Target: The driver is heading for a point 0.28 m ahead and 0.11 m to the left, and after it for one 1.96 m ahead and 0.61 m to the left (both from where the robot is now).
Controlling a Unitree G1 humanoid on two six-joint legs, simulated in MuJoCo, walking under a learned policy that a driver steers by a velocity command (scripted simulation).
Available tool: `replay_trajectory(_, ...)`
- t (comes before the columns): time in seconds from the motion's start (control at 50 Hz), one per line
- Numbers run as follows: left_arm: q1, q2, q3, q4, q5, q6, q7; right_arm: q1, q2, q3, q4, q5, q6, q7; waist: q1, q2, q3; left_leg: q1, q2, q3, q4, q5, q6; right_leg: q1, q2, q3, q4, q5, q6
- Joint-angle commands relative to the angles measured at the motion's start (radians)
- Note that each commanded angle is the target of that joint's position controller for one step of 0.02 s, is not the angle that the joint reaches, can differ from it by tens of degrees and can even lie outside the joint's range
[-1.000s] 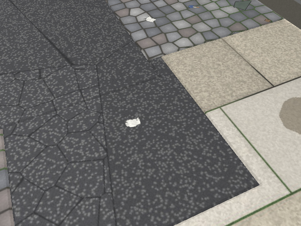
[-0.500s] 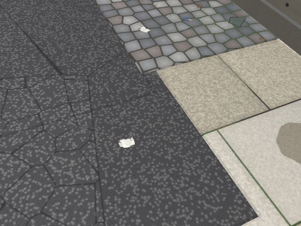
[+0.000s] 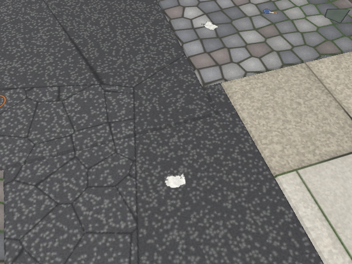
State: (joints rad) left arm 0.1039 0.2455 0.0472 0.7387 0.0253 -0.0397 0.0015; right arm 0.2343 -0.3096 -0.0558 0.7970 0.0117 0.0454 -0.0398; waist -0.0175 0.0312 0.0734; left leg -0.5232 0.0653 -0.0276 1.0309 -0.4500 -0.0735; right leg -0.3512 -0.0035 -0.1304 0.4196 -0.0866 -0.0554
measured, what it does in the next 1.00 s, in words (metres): steps on the spot, turning left: left foot, then right foot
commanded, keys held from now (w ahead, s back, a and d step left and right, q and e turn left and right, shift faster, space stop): q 0.72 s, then no key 0.16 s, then w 0.12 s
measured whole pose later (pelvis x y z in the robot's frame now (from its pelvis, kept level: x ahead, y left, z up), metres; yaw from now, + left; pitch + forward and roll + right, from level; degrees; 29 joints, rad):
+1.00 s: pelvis +0.06 +0.03 +0.01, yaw +30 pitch +1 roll +1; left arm 0.18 0.27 0.05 0.81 -0.01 0.01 0.01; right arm 0.21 -0.31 -0.06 0.63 0.02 0.05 -0.02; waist 0.03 0.02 0.04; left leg -0.34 0.00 -0.05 0.75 -0.44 -0.07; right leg -0.20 -0.03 0.00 0.44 -0.26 -0.01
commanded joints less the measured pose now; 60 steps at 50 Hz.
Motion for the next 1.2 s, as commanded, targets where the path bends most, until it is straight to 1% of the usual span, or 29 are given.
replay_trajectory(0.02, -0.070, 0.161, 0.046, -0.054, -0.006, -0.007, 0.023, 0.092, -0.064, -0.020, -0.058, -0.007, 0.010, -0.001, -0.020, -0.149, -0.160, 0.128, 0.040, 0.011, -0.067, 0.099, 0.009, 0.020, -0.295, 0.151, -0.210, 0.024, -0.202)
replay_trajectory(0.12, -0.067, 0.194, 0.056, -0.024, -0.024, 0.027, 0.031, 0.034, -0.084, -0.032, -0.108, -0.005, 0.013, 0.026, -0.006, -0.141, -0.153, 0.171, 0.029, 0.056, -0.221, 0.107, 0.050, 0.095, -0.329, 0.120, -0.177, -0.054, -0.171)
replay_trajectory(0.18, -0.054, 0.170, 0.053, 0.003, -0.047, 0.047, 0.028, 0.098, -0.094, -0.048, -0.095, -0.014, 0.009, 0.036, -0.041, -0.094, -0.144, 0.307, -0.030, 0.092, -0.468, 0.222, 0.115, 0.078, -0.272, 0.050, -0.019, -0.129, -0.072)
replay_trajectory(0.2, -0.001, 0.128, 0.045, 0.022, -0.040, 0.054, 0.025, 0.118, -0.156, -0.067, -0.102, -0.019, 0.005, 0.027, -0.028, 0.069, -0.105, 0.347, 0.051, -0.072, -0.627, 0.394, 0.170, -0.004, -0.184, -0.034, 0.184, -0.231, 0.016)
replay_trajectory(0.22, -0.022, 0.098, 0.036, -0.026, -0.006, 0.054, 0.023, 0.084, -0.280, -0.090, -0.146, -0.020, 0.003, 0.010, 0.010, 0.342, -0.054, 0.401, 0.285, -0.458, -0.714, 0.574, 0.341, -0.287, -0.009, -0.069, 0.457, -0.527, 0.124)
replay_trajectory(0.24, -0.135, 0.138, 0.049, -0.049, -0.005, 0.049, 0.030, 0.103, -0.257, -0.082, -0.158, -0.053, -0.022, 0.019, -0.059, 0.231, -0.098, 0.346, 0.310, -0.505, -0.747, 0.561, 0.423, -0.315, 0.018, 0.119, 0.660, -0.588, 0.110)
replay_trajectory(0.26, -0.123, 0.145, 0.054, -0.047, -0.025, 0.051, 0.032, 0.066, -0.233, -0.075, -0.160, -0.056, -0.045, 0.023, -0.026, 0.168, -0.110, 0.350, 0.268, -0.421, -0.739, 0.533, 0.386, -0.329, 0.001, 0.169, 0.720, -0.505, 0.090)
replay_trajectory(0.3, -0.069, 0.163, 0.067, -0.006, -0.018, 0.055, 0.045, -0.032, -0.174, -0.062, -0.182, -0.013, -0.057, 0.019, 0.019, 0.090, -0.127, 0.376, 0.194, -0.317, -0.706, 0.503, 0.289, -0.335, -0.024, 0.192, 0.709, -0.357, 0.084)
replay_trajectory(0.36, -0.056, 0.147, 0.067, 0.000, -0.023, 0.048, 0.043, -0.028, -0.141, -0.047, -0.199, -0.011, -0.051, 0.005, 0.028, 0.088, -0.179, 0.402, 0.153, -0.274, -0.682, 0.643, 0.287, -0.278, 0.000, 0.192, 0.723, -0.266, 0.106)
replay_trajectory(0.46, -0.103, 0.120, 0.051, -0.012, -0.031, 0.039, 0.034, 0.005, -0.169, -0.062, -0.217, -0.004, -0.033, -0.010, -0.006, 0.104, -0.175, 0.473, 0.136, -0.320, -0.661, 0.581, 0.294, -0.255, 0.015, 0.213, 0.470, -0.242, 0.137)
replay_trajectory(0.58, -0.079, 0.142, 0.053, -0.007, -0.040, 0.023, 0.014, -0.036, -0.182, -0.070, -0.251, -0.006, -0.015, 0.004, -0.010, 0.132, -0.164, 0.393, 0.115, -0.423, -0.640, 0.572, 0.306, -0.100, 0.044, 0.221, 0.290, -0.285, 0.132)
replay_trajectory(0.66, -0.009, 0.153, 0.059, 0.004, -0.041, 0.006, -0.003, -0.091, -0.175, -0.069, -0.271, 0.013, -0.004, 0.007, 0.029, 0.131, -0.184, 0.392, 0.072, -0.475, -0.579, 0.611, 0.265, 0.033, 0.051, 0.209, 0.048, -0.186, 0.099)
replay_trajectory(0.68, 0.030, 0.163, 0.065, 0.016, -0.036, 0.003, -0.005, -0.106, -0.166, -0.066, -0.278, 0.019, -0.001, 0.004, 0.050, 0.116, -0.185, 0.342, 0.038, -0.458, -0.553, 0.533, 0.228, 0.127, 0.029, 0.203, -0.066, -0.058, 0.081)
replay_trajectory(0.7, 0.059, 0.217, 0.080, 0.017, -0.024, 0.006, -0.001, -0.080, -0.129, -0.057, -0.283, 0.012, -0.001, 0.002, 0.038, 0.021, -0.204, 0.228, -0.024, -0.395, -0.452, 0.324, 0.176, 0.255, -0.110, 0.304, -0.093, 0.023, 0.030)
replay_trajectory(0.72, 0.022, 0.295, 0.090, 0.003, -0.010, 0.019, 0.008, -0.007, -0.082, -0.045, -0.287, 0.003, -0.007, 0.006, -0.031, -0.254, -0.174, 0.014, -0.201, -0.192, -0.254, -0.096, 0.109, 0.334, -0.311, 0.528, -0.098, 0.258, -0.099)
replay_trajectory(0.74, 0.033, 0.257, 0.082, -0.004, 0.012, 0.016, 0.005, -0.020, -0.169, -0.070, -0.291, -0.010, -0.018, 0.007, 0.004, -0.277, -0.158, -0.056, -0.180, -0.146, -0.024, -0.226, 0.056, 0.258, -0.425, 0.647, -0.115, 0.311, -0.238)
replay_trajectory(0.76, -0.012, 0.211, 0.067, -0.023, 0.004, 0.012, 0.009, -0.010, -0.212, -0.087, -0.271, -0.006, -0.019, 0.009, -0.008, -0.192, -0.138, -0.054, -0.142, -0.162, 0.094, -0.161, 0.037, 0.232, -0.385, 0.570, -0.104, 0.281, -0.235)
replay_trajectory(0.8, -0.065, 0.164, 0.052, -0.030, -0.023, 0.015, 0.015, 0.001, -0.175, -0.084, -0.236, -0.006, -0.006, 0.005, -0.017, -0.153, -0.107, -0.069, -0.137, -0.152, 0.162, -0.055, 0.007, 0.231, -0.264, 0.416, -0.080, 0.217, -0.158)
replay_trajectory(0.88, -0.001, 0.172, 0.047, -0.006, -0.024, 0.029, 0.024, -0.060, -0.090, -0.049, -0.261, 0.003, -0.004, 0.009, 0.027, -0.180, -0.115, -0.039, -0.124, -0.090, 0.023, 0.005, -0.022, 0.289, -0.221, 0.316, -0.075, 0.307, -0.173)
replay_trajectory(0.94, 0.043, 0.204, 0.052, 0.009, -0.036, 0.036, 0.018, -0.102, -0.043, -0.018, -0.274, -0.001, -0.010, 0.021, 0.073, -0.227, -0.124, 0.091, -0.074, 0.001, -0.235, 0.005, -0.007, 0.251, -0.206, 0.310, -0.151, -0.132, -0.163)
replay_trajectory(0.98, 0.069, 0.240, 0.058, 0.017, -0.041, 0.036, 0.009, -0.108, -0.066, -0.020, -0.272, 0.007, -0.021, 0.028, 0.085, -0.246, -0.081, 0.170, -0.083, 0.049, -0.356, -0.013, 0.013, 0.186, -0.223, 0.345, -0.183, -0.276, -0.167)
replay_trajectory(1.04, 0.076, 0.232, 0.049, 0.030, -0.061, 0.028, -0.003, -0.005, -0.073, -0.026, -0.214, 0.006, -0.046, 0.031, 0.023, -0.176, -0.054, 0.399, -0.107, 0.082, -0.651, 0.194, 0.083, 0.078, -0.212, 0.334, -0.144, -0.307, -0.138)
replay_trajectory(1.06, 0.075, 0.188, 0.032, 0.034, -0.054, 0.016, -0.008, 0.054, -0.083, -0.031, -0.197, 0.007, -0.051, 0.026, -0.010, -0.152, -0.084, 0.533, -0.076, 0.034, -0.668, 0.203, 0.108, 0.005, -0.189, 0.309, -0.086, -0.289, -0.097)
replay_trajectory(1.08, 0.039, 0.105, 0.004, 0.017, -0.032, 0.001, -0.019, 0.156, -0.115, -0.038, -0.178, 0.005, -0.055, 0.018, -0.051, -0.036, -0.141, 0.687, 0.061, -0.145, -0.692, 0.198, 0.145, -0.112, -0.115, 0.216, 0.122, -0.305, -0.030)
replay_trajectory(1.1, 0.001, 0.077, -0.004, -0.037, -0.029, -0.023, -0.021, 0.197, -0.245, -0.070, -0.176, -0.008, -0.057, 0.023, -0.053, 0.220, -0.130, 0.703, 0.257, -0.462, -0.767, 0.046, 0.272, -0.326, 0.008, 0.070, 0.339, -0.421, 0.038)
replay_trajectory(1.12, -0.074, 0.170, 0.022, -0.056, -0.048, -0.035, -0.016, 0.221, -0.210, -0.066, -0.168, -0.013, -0.078, 0.031, -0.099, 0.168, -0.053, 0.638, 0.317, -0.592, -0.840, -0.056, 0.368, -0.426, -0.028, 0.142, 0.528, -0.511, 0.046)
replay_trajectory(1.14, -0.048, 0.203, 0.037, -0.049, -0.065, -0.040, -0.021, 0.189, -0.153, -0.046, -0.166, -0.016, -0.095, 0.033, -0.064, 0.136, 0.003, 0.621, 0.291, -0.537, -0.852, -0.109, 0.357, -0.483, -0.068, 0.175, 0.607, -0.444, 0.030)
replay_trajectory(1.16, -0.017, 0.192, 0.038, -0.024, -0.068, -0.042, -0.027, 0.160, -0.124, -0.037, -0.171, -0.013, -0.108, 0.034, -0.047, 0.131, 0.021, 0.616, 0.241, -0.463, -0.868, -0.111, 0.327, -0.495, -0.088, 0.178, 0.625, -0.368, 0.015)
replay_trajectory(1.2, -0.024, 0.179, 0.039, -0.016, -0.050, -0.050, -0.036, 0.132, -0.105, -0.028, -0.171, -0.007, -0.115, 0.033, -0.032, 0.108, 0.042, 0.608, 0.198, -0.353, -0.897, 0.083, 0.293, -0.506, -0.113, 0.176, 0.587, -0.224, 0.016)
